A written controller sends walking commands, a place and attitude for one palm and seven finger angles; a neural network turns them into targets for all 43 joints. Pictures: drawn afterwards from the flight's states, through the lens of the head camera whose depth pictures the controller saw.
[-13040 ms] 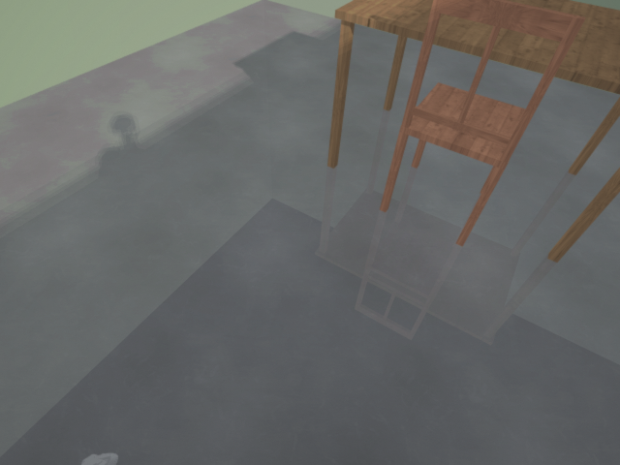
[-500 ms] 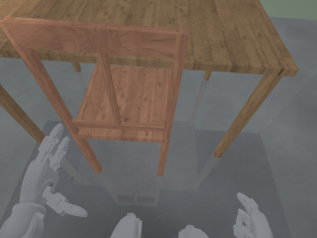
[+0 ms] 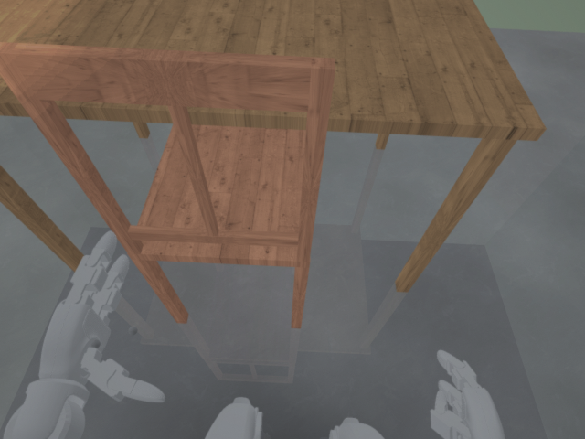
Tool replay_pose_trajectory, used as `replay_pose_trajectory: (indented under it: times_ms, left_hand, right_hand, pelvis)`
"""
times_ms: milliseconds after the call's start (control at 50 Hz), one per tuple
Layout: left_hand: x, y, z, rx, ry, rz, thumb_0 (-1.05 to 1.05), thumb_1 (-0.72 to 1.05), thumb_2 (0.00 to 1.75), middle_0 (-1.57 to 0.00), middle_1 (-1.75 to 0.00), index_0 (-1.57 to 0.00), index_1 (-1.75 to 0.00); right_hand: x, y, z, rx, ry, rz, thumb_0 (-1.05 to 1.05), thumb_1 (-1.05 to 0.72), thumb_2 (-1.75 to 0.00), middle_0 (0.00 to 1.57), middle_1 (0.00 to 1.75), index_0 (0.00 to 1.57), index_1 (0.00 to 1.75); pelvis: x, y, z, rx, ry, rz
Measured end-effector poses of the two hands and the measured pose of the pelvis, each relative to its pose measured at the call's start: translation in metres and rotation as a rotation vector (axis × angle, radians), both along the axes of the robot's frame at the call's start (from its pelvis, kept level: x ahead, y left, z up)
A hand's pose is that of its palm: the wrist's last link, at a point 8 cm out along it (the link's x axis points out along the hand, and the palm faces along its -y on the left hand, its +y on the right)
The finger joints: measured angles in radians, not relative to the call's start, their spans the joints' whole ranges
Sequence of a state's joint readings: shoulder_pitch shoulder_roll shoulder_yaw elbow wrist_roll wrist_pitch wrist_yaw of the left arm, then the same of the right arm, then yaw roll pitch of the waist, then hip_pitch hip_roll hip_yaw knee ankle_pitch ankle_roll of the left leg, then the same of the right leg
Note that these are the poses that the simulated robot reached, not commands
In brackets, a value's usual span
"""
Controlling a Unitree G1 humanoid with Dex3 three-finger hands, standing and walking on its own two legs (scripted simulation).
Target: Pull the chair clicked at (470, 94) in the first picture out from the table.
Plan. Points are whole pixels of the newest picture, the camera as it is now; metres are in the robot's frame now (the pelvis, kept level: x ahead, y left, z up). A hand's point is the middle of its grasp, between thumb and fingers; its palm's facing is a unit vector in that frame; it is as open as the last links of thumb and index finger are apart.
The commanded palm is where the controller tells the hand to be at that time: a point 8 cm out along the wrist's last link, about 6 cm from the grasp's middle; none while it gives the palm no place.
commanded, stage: aim the fingers beside a spindle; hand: left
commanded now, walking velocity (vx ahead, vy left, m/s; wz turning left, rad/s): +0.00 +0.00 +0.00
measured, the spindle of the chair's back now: (198, 181) +0.50 +0.18 +0.01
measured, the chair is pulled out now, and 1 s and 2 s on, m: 0.00 0.00 0.00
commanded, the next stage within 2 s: none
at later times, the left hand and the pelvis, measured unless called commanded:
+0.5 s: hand (154, 301) +0.29 +0.20 +0.03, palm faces -0.01 -1.00 -0.04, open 17.0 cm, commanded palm +0.27 +0.25 +0.03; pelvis +0.00 +0.00 -0.01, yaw -1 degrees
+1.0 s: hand (181, 281) +0.33 +0.18 +0.00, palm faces -0.02 -1.00 -0.03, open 17.0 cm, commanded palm +0.31 +0.22 +0.01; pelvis -0.01 +0.01 -0.02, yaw -1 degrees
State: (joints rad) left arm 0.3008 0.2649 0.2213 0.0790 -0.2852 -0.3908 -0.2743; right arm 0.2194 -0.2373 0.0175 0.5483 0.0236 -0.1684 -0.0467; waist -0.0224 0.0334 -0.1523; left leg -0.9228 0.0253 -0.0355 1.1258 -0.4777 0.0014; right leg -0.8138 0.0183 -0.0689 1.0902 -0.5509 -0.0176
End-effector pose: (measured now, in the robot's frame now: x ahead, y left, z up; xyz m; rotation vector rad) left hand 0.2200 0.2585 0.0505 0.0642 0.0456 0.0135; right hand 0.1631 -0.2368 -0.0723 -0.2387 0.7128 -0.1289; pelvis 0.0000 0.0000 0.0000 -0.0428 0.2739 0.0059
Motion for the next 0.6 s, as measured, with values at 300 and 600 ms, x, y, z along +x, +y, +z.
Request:
replay_pose_trajectory:
  times_ms: [300, 600]
  left_hand:
    - [0.022, -0.003, -0.015, -0.017, -0.007, -0.012, -0.01, -0.50, 0.30, -0.06, -0.08, -0.06, -0.08]
    - [0.051, -0.012, -0.026, -0.031, -0.009, -0.029, -0.01, -0.50, 0.30, -0.06, -0.08, -0.06, -0.08]
  right_hand:
    - [-0.008, -0.012, -0.009, -0.028, 0.030, -0.002, 0.01, -0.90, -0.89, 0.21, 0.30, 0.20, 0.30]
    - [-0.030, -0.013, -0.020, -0.027, 0.108, -0.036, 0.01, -0.90, -0.89, 0.21, 0.30, 0.20, 0.30]
  pelvis:
    - [-0.003, -0.005, -0.007, 0.000, 0.016, -0.001]
    - [-0.003, 0.002, -0.011, 0.003, 0.046, -0.017]
